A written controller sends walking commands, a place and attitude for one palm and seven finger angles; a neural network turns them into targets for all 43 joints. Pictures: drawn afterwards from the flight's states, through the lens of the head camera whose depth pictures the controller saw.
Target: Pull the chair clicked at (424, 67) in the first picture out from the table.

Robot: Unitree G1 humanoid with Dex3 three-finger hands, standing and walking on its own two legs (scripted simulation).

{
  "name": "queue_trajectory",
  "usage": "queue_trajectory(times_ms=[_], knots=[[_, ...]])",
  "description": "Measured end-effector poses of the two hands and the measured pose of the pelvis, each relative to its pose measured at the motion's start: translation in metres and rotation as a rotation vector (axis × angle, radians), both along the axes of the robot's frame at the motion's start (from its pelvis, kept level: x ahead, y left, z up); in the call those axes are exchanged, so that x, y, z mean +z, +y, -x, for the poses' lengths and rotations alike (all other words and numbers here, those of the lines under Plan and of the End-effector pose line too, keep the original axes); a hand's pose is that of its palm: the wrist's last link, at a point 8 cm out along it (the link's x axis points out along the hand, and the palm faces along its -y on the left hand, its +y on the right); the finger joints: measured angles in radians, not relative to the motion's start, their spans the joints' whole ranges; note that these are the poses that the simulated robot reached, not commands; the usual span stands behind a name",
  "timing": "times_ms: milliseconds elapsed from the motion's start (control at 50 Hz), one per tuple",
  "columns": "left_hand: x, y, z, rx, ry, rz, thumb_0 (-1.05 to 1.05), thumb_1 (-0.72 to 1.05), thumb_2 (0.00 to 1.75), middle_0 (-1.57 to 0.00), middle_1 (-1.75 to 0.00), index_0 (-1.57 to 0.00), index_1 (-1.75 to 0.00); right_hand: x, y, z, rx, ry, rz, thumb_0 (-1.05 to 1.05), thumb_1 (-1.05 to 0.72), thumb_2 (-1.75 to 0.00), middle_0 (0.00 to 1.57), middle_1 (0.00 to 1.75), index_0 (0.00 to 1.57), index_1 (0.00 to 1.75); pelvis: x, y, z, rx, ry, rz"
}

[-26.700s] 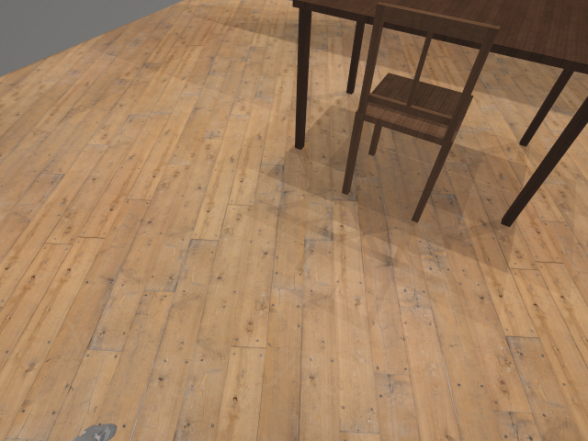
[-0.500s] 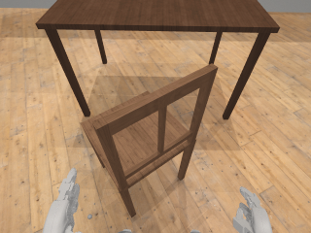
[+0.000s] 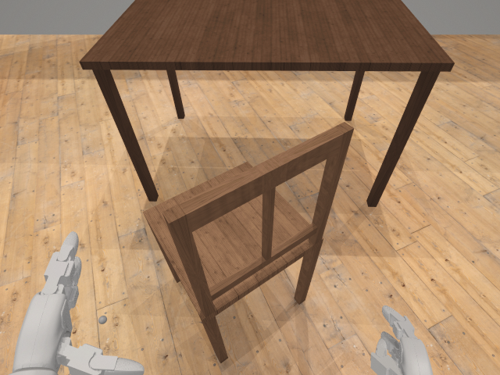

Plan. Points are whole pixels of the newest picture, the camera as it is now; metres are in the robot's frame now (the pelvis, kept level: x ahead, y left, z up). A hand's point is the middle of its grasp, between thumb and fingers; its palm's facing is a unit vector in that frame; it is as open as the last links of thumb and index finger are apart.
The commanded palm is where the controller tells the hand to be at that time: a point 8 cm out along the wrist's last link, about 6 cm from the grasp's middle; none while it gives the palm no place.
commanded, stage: draw the hand back to the body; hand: left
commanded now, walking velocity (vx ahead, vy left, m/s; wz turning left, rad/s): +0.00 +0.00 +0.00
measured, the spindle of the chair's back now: (267, 225) +0.42 +0.00 -0.05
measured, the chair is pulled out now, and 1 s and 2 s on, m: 0.45 0.45 0.45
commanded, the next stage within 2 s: step back with the hand held close in 0.96 s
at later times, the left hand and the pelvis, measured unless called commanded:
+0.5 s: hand (45, 242) +0.23 +0.25 +0.18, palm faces +0.43 -0.80 -0.42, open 10.5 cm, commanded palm +0.18 +0.29 +0.21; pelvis +0.04 +0.00 +0.04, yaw -1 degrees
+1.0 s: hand (31, 235) +0.23 +0.26 +0.20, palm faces +0.46 -0.79 -0.40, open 7.4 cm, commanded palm +0.17 +0.29 +0.22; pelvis +0.03 +0.00 +0.04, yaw -2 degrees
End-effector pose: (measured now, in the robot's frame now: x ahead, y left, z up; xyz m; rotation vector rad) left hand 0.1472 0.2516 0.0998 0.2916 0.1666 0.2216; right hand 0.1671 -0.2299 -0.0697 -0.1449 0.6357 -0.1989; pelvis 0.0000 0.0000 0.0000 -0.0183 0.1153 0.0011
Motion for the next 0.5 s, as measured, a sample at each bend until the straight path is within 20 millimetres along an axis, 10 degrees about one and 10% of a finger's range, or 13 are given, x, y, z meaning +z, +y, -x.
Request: queue_trajectory(times_ms=[500], knots=[[0.103, 0.035, -0.037, 0.186, -0.201, -0.211, 0.0, 0.45, 0.68, -0.15, -0.21, -0.15, -0.21, 0.035, 0.015, -0.056, 0.1, -0.02, -0.019, 0.01, -0.9, -0.9, 0.21, 0.3, 0.2, 0.3, 0.04, 0.001, -0.039, -0.018, -0.148, -0.012]])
